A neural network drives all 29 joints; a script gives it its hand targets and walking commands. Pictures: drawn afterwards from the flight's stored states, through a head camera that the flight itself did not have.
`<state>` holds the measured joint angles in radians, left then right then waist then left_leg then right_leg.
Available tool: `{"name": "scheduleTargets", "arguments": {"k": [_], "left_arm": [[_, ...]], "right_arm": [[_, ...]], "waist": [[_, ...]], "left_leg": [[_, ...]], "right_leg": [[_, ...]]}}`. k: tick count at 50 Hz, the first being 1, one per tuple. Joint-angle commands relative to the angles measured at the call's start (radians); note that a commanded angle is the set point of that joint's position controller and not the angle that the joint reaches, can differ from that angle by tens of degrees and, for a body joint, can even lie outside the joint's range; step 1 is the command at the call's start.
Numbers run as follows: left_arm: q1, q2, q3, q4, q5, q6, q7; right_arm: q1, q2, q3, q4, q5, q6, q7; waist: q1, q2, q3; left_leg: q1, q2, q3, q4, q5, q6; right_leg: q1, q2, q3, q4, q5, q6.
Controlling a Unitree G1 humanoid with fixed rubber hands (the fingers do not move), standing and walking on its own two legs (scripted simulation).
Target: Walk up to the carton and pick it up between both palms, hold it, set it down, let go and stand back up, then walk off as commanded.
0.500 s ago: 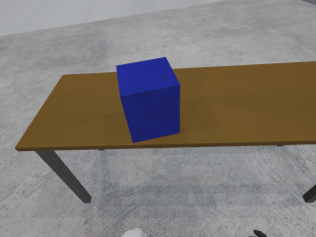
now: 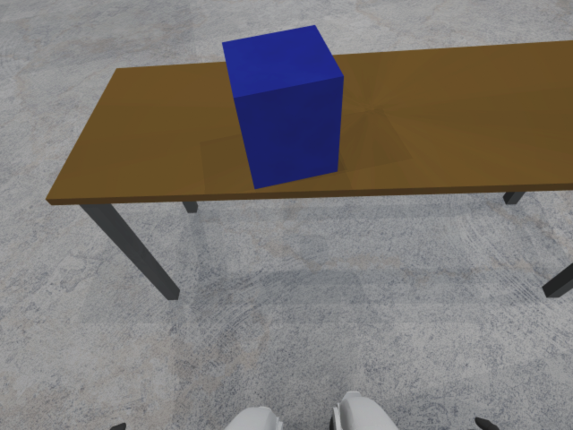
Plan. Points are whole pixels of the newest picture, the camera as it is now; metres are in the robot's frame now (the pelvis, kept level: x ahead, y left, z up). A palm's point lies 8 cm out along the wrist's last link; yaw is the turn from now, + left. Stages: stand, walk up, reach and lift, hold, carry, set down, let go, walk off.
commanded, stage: walk off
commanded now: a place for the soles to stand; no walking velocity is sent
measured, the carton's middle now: (283, 111) +0.68 +0.02 +0.03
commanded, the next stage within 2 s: stand in 1.80 s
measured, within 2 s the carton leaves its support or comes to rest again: neither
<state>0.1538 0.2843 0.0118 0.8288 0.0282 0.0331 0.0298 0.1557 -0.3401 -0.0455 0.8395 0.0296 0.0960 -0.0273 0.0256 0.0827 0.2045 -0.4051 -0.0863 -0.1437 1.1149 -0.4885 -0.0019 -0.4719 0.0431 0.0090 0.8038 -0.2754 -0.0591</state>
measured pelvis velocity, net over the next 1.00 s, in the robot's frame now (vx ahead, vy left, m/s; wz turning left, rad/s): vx -0.20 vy -0.01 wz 0.04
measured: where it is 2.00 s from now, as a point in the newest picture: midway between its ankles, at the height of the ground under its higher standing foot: outside the picture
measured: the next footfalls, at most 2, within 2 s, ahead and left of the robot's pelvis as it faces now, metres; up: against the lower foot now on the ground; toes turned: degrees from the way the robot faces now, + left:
left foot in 0.10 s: +0.02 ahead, +0.14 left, +0.00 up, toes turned -8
right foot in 0.56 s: -0.15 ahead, -0.10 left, +0.00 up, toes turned +6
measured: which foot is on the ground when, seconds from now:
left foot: up 0.00-0.08, down 0.10-0.56, up 0.58-0.84, down 0.86-1.00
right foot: down 0.00-0.12, up 0.14-0.54, down 0.56-1.00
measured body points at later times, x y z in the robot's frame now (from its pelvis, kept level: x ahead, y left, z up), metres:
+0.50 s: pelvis -0.15 +0.03 +0.00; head -0.10 +0.02 +0.45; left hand -0.05 +0.36 -0.10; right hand -0.05 -0.27 -0.13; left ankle -0.02 +0.15 -0.70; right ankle -0.22 -0.09 -0.66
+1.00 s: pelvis -0.20 -0.01 +0.01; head -0.12 -0.03 +0.45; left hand -0.15 +0.29 -0.11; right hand -0.09 -0.29 -0.13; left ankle -0.11 +0.13 -0.70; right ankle -0.22 -0.09 -0.68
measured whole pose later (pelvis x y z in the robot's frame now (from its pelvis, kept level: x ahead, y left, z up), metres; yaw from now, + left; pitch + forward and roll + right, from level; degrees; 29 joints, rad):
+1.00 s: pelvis -0.20 -0.01 +0.01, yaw +2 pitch -4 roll +1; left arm 0.21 0.33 0.01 0.86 0.02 0.03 0.00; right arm 0.16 -0.35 -0.05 0.84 0.03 0.01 -0.03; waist 0.01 0.03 0.26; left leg -0.40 -0.09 -0.15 0.68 -0.22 0.01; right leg -0.32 0.08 0.04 0.92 -0.57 -0.07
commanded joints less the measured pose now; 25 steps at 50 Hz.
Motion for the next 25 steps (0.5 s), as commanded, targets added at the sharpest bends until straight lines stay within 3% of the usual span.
{"name": "scheduleTargets", "arguments": {"k": [1,3,4,5,6,7,9,10,12,15,20,23,25], "left_arm": [[-0.062,0.349,0.132,-0.122,-0.002,-0.015,0.005],[-0.105,0.35,0.129,-0.112,-0.01,-0.002,-0.001],[-0.078,0.313,0.124,-0.1,-0.014,0.01,-0.001],[-0.052,0.258,0.116,-0.101,-0.021,0.017,-0.002],[-0.104,0.296,0.125,-0.101,-0.02,0.024,0.006],[-0.122,0.335,0.137,-0.094,-0.008,0.027,0.009],[-0.059,0.346,0.139,-0.058,-0.02,0.029,0.009],[-0.016,0.34,0.136,-0.046,-0.022,0.028,0.005],[0.018,0.345,0.135,-0.047,-0.019,0.028,-0.005],[0.02,0.337,0.122,-0.074,-0.011,0.033,-0.009],[0.074,0.334,0.117,-0.071,-0.009,0.032,-0.02],[0.126,0.327,0.119,-0.036,-0.017,0.02,-0.033],[0.216,0.299,0.124,0.016,-0.023,0.011,-0.037]], "right_arm": [[0.15,-0.256,-0.09,-0.046,-0.037,-0.049,-0.008],[0.24,-0.259,-0.097,-0.016,-0.045,-0.059,-0.002],[0.255,-0.275,-0.101,-0.014,-0.059,-0.067,-0.001],[0.197,-0.341,-0.104,-0.044,-0.075,-0.074,-0.003],[0.12,-0.412,-0.119,-0.058,-0.066,-0.064,0.0],[0.036,-0.409,-0.116,-0.094,-0.069,-0.07,-0.008],[-0.063,-0.355,-0.096,-0.12,-0.07,-0.082,-0.02],[-0.066,-0.325,-0.09,-0.126,-0.072,-0.086,-0.019],[-0.013,-0.31,-0.088,-0.138,-0.062,-0.088,-0.016],[0.018,-0.315,-0.092,-0.134,-0.054,-0.088,-0.02],[0.015,-0.331,-0.098,-0.127,-0.048,-0.087,-0.021],[-0.009,-0.34,-0.101,-0.111,-0.054,-0.079,-0.014],[-0.06,-0.342,-0.102,-0.104,-0.048,-0.067,-0.011]], "waist": [[-0.039,-0.255,-0.264],[-0.088,-0.26,-0.314],[-0.089,-0.165,-0.326],[-0.07,0.084,-0.285],[-0.089,0.111,-0.236],[-0.072,0.015,-0.149],[-0.019,-0.032,-0.113],[-0.011,-0.007,-0.129],[-0.035,0.019,-0.206],[-0.06,0.041,-0.183],[-0.049,0.054,-0.12],[-0.023,0.084,-0.104],[0.026,0.1,-0.102]], "left_leg": [[0.041,0.065,0.049,-0.17,-0.094,0.032],[0.191,0.063,0.048,-0.397,0.032,0.067],[0.21,0.111,-0.081,-0.579,0.004,0.09],[0.15,0.297,-0.427,-0.727,0.095,0.153],[-0.035,0.413,-0.688,-0.869,-0.057,0.245],[-0.141,0.396,-0.714,-0.916,-0.169,0.214],[-0.065,0.327,-0.526,-0.807,0.0,0.168],[0.01,0.299,-0.453,-0.75,0.091,0.158],[0.137,0.295,-0.442,-0.711,0.146,0.172],[0.181,0.332,-0.477,-0.722,0.121,0.224],[0.172,0.348,-0.471,-0.746,0.084,0.233],[0.083,0.309,-0.398,-0.787,-0.091,0.187],[-0.046,0.26,-0.281,-0.76,-0.094,0.12]], "right_leg": [[0.191,-0.334,0.34,-0.281,0.241,-0.168],[0.076,-0.274,0.27,-0.218,0.11,-0.099],[0.023,-0.191,0.199,-0.094,-0.014,-0.041],[-0.109,-0.019,0.073,0.123,-0.249,0.038],[-0.089,0.074,0.114,0.344,-0.355,0.053],[-0.039,0.079,0.211,0.461,-0.296,0.043],[-0.076,0.068,0.208,0.478,-0.196,0.051],[-0.09,0.067,0.195,0.478,-0.175,0.055],[-0.084,0.072,0.182,0.489,-0.183,0.063],[-0.098,0.074,0.187,0.488,-0.232,0.069],[-0.016,0.048,0.168,0.322,-0.323,0.063],[0.139,0.004,0.099,0.045,-0.373,0.037],[0.351,0.011,0.046,-0.228,-0.298,0.01]]}}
